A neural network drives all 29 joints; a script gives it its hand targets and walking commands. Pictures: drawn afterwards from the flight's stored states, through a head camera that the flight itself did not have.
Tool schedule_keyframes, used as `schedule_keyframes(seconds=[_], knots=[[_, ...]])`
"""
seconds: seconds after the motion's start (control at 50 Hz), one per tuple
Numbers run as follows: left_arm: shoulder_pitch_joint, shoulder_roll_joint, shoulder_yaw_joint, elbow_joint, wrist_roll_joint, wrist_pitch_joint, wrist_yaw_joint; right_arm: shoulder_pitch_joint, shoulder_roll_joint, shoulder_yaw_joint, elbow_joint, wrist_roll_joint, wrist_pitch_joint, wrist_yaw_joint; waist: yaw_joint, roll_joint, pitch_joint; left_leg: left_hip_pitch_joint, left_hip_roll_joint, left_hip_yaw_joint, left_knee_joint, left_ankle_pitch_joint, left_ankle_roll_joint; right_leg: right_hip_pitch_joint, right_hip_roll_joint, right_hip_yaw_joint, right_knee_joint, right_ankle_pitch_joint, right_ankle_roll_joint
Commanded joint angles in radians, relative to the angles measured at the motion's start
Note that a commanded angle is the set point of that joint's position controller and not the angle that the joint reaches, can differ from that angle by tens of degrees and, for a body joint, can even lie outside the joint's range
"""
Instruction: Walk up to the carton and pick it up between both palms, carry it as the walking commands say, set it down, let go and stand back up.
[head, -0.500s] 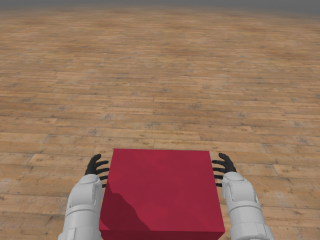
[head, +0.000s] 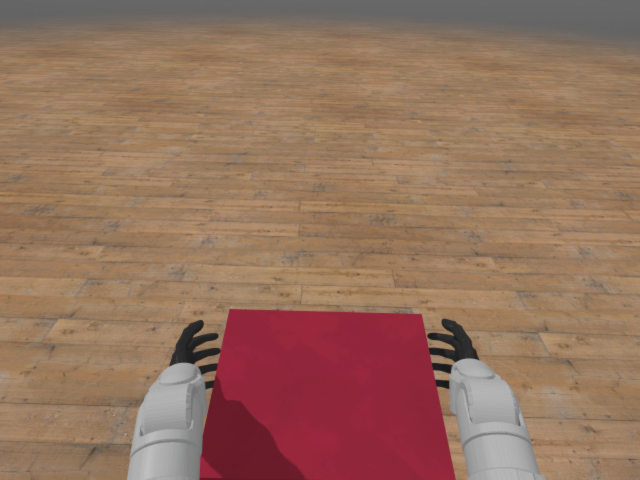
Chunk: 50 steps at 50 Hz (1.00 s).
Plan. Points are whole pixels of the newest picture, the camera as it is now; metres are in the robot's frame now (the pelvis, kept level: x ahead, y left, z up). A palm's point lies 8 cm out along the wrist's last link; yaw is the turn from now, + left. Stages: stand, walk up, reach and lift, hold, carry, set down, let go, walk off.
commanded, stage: reach and lift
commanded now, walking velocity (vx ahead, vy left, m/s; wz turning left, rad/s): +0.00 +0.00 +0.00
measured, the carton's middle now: (323, 407) +0.28 +0.01 -0.05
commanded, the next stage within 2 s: hold in 0.46 s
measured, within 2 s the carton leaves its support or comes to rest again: neither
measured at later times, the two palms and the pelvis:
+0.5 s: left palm (186, 379) +0.27 +0.18 +0.03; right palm (470, 378) +0.27 -0.18 +0.04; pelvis +0.00 +0.01 +0.00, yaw +0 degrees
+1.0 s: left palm (183, 379) +0.27 +0.19 +0.03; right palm (467, 378) +0.27 -0.18 +0.04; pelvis +0.00 +0.00 +0.00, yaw +0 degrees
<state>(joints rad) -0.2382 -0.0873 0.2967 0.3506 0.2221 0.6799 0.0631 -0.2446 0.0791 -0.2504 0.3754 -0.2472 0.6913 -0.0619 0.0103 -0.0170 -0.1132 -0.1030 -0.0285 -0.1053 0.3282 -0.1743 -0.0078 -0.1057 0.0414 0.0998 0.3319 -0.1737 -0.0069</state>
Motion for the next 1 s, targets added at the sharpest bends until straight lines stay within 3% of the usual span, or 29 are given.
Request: schedule_keyframes(seconds=[0.0,0.22,0.52,0.82,0.98], knots=[[-0.649,-0.980,-0.631,-0.088,-0.270,-0.025,-0.425,-0.681,0.897,0.544,-0.151,0.308,-0.059,0.438,-0.024,0.039,-0.266,0.086,-0.059,0.054,-0.034,0.227,-0.015,0.067,0.050,-0.054,-0.034,0.222,0.023],[-0.623,-0.972,-0.617,-0.091,-0.254,-0.024,-0.414,-0.695,0.892,0.564,-0.172,0.309,-0.050,0.450,-0.004,-0.015,-0.243,0.080,-0.054,0.044,-0.048,0.170,-0.004,0.056,0.049,-0.058,-0.036,0.164,0.027],[-0.630,-0.966,-0.643,-0.111,-0.253,-0.022,-0.423,-0.674,0.912,0.561,-0.162,0.307,-0.048,0.447,-0.007,0.029,-0.235,0.071,-0.057,0.049,-0.041,0.155,-0.007,0.046,0.041,-0.053,-0.031,0.155,0.020],[-0.615,-0.954,-0.632,-0.104,-0.251,-0.024,-0.433,-0.667,0.928,0.584,-0.180,0.305,-0.041,0.436,0.002,-0.009,-0.226,0.061,-0.060,0.050,-0.038,0.157,-0.001,0.065,0.039,-0.052,-0.035,0.170,0.030],[-0.606,-0.956,-0.643,-0.123,-0.250,-0.021,-0.431,-0.651,0.928,0.590,-0.190,0.306,-0.041,0.433,0.001,0.019,-0.233,0.065,-0.064,0.050,-0.035,0.176,-0.005,0.075,0.037,-0.048,-0.033,0.196,0.030]])
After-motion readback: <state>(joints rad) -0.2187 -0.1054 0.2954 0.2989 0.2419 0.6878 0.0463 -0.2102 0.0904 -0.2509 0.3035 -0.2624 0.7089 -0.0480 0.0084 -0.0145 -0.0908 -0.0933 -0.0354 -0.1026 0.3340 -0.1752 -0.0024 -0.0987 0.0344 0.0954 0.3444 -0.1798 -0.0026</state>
